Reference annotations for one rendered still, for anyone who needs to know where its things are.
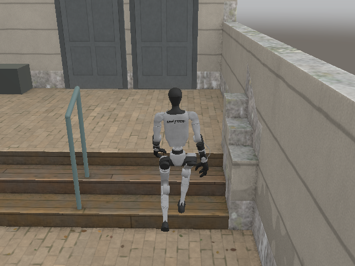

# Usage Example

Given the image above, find stairs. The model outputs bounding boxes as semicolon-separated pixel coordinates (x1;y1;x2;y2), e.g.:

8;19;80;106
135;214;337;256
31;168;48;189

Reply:
0;151;229;229

